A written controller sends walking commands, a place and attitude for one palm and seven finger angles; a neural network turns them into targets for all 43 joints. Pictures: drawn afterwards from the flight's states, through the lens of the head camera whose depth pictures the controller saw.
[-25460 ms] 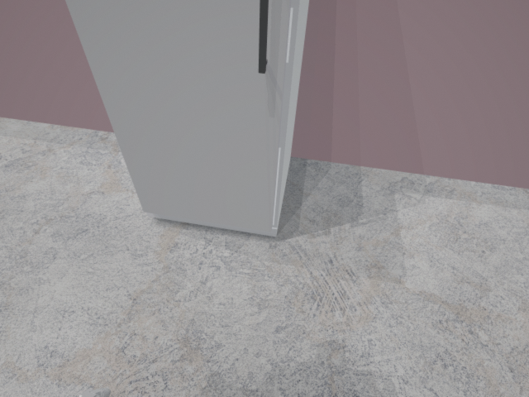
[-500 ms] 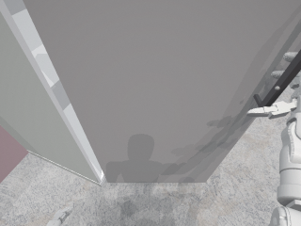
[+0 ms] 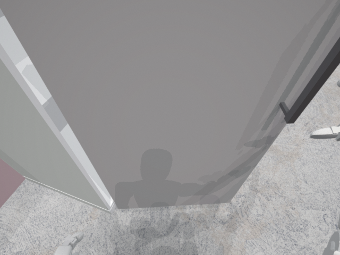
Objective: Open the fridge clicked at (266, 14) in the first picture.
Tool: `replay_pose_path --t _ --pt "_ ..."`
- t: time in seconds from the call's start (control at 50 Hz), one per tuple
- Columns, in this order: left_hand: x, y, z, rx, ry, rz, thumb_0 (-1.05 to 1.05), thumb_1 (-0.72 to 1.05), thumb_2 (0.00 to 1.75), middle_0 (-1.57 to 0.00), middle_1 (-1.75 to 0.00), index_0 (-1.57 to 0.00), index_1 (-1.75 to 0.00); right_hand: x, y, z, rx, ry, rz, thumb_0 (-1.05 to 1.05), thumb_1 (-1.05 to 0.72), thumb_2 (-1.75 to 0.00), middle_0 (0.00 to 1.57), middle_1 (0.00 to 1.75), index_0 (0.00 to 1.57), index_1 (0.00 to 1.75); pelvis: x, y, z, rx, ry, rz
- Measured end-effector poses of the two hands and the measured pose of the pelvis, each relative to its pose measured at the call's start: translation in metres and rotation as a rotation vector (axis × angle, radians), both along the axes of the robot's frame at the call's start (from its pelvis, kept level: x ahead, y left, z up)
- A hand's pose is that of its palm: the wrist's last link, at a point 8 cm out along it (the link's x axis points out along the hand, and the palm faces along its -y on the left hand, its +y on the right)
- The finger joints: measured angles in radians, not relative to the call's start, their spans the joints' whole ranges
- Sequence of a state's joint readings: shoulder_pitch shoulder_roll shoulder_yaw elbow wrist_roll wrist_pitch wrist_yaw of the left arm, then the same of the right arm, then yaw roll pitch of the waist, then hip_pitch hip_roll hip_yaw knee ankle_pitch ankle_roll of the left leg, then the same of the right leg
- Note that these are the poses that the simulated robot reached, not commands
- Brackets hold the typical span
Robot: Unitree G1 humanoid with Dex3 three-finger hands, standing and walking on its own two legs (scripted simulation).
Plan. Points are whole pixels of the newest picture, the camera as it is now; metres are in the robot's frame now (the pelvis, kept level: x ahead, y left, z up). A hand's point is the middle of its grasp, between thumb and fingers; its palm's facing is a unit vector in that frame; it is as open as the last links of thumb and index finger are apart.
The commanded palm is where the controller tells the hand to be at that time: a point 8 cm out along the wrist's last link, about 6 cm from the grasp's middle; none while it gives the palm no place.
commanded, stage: slip the hand off the handle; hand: right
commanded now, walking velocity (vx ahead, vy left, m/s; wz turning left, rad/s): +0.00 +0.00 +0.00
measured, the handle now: (330, 48) +0.44 -0.26 +0.28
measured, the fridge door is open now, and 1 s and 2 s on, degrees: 67 67 67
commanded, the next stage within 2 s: draw the hand back to the body in 0.82 s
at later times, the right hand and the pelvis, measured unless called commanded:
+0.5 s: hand out of the picture +0.33 -0.32 +0.19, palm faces +0.33 +0.93 -0.13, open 14.7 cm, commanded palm +0.28 -0.35 +0.19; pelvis +0.00 -0.03 +0.00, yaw +1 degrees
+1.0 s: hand out of the picture +0.26 -0.30 +0.19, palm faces +0.36 +0.93 -0.11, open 14.7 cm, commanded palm +0.22 -0.33 +0.19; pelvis -0.02 +0.00 +0.00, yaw -2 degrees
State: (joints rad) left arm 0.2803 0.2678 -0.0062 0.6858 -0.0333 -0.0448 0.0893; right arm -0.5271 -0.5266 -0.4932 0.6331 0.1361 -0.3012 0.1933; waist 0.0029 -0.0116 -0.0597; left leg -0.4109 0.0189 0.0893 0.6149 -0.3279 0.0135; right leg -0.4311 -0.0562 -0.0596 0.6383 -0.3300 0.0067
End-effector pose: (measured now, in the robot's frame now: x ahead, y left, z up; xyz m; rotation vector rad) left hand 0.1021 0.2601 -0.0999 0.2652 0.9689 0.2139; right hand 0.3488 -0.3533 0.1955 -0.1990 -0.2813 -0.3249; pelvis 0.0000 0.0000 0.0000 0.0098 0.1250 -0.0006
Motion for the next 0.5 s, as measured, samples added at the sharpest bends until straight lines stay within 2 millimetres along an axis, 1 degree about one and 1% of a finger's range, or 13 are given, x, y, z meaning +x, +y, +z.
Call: replay_pose_path --t 0.08,0.16,0.22,0.28,0.32,0.38,0.5 --pt "-0.012 -0.003 -0.001 0.006 0.016 0.02 0.01 0.9 0.9 -0.2 -0.3 -0.2 -0.3 0.004 -0.007 -0.001 0.005 -0.001 0.011 -0.01 0.56 -0.2 0.25 1.15 0.25 1.15 -0.001 -0.006 -0.001 0.002 0.007 0.009" --pt "-0.024 -0.007 -0.001 0.009 0.033 0.039 0.01 0.9 0.9 -0.2 -0.3 -0.2 -0.3 0.002 -0.017 -0.002 0.004 -0.006 0.003 -0.01 0.56 -0.2 0.26 1.15 0.25 1.15 -0.002 -0.012 -0.001 0.004 0.012 0.018" --pt "-0.031 -0.011 -0.001 0.009 0.044 0.045 0.01 0.9 0.9 -0.2 -0.3 -0.2 -0.3 -0.002 -0.021 -0.004 0.0 -0.01 0.007 -0.01 0.56 -0.2 0.25 1.15 0.25 1.15 -0.003 -0.016 -0.001 0.007 0.012 0.021" --pt "-0.033 -0.017 0.0 0.007 0.044 0.046 0.01 0.9 0.9 -0.2 -0.3 -0.2 -0.3 -0.01 -0.019 -0.006 -0.01 -0.022 0.027 -0.01 0.56 -0.2 0.25 1.15 0.25 1.15 -0.003 -0.021 -0.001 0.01 0.007 0.023" --pt "-0.031 -0.021 0.0 0.003 0.032 0.044 0.01 0.9 0.9 -0.2 -0.3 -0.2 -0.3 -0.017 -0.014 -0.007 -0.012 -0.033 0.044 -0.01 0.56 -0.2 0.25 1.15 0.25 1.15 -0.002 -0.024 -0.001 0.011 0.002 0.024" --pt "-0.022 -0.028 0.003 -0.004 -0.003 0.033 0.01 0.9 0.9 -0.2 -0.3 -0.2 -0.3 -0.029 -0.009 -0.009 -0.006 -0.044 0.054 -0.01 0.56 -0.2 0.25 1.15 0.25 1.15 -0.002 -0.028 0.0 0.012 -0.011 0.023" --pt "0.009 -0.044 0.011 -0.027 -0.11 -0.025 0.02 0.9 0.9 -0.2 -0.3 -0.2 -0.3 -0.055 -0.008 -0.009 -0.002 -0.045 0.014 -0.01 0.56 -0.2 0.26 1.15 0.25 1.15 -0.005 -0.03 0.001 0.011 -0.038 0.016"
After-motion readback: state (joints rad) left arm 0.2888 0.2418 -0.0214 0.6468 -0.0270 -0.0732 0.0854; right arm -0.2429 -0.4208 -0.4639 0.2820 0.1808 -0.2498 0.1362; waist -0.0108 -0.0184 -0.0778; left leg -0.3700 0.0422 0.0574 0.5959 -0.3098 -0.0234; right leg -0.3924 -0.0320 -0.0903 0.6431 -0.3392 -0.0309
